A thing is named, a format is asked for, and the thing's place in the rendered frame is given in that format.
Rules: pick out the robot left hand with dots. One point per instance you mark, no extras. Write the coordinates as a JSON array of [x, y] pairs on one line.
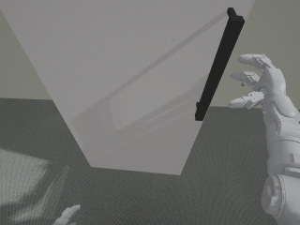
[[68, 215]]

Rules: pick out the right robot upper arm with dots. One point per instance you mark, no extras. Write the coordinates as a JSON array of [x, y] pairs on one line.
[[281, 199]]

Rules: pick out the handle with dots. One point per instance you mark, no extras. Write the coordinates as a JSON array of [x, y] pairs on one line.
[[231, 33]]

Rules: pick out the fridge door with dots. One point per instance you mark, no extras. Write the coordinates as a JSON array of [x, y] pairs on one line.
[[126, 75]]

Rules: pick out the robot right hand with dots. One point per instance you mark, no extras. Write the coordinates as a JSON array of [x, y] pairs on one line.
[[272, 82]]

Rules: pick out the robot right forearm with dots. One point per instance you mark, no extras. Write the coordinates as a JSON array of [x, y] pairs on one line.
[[282, 136]]

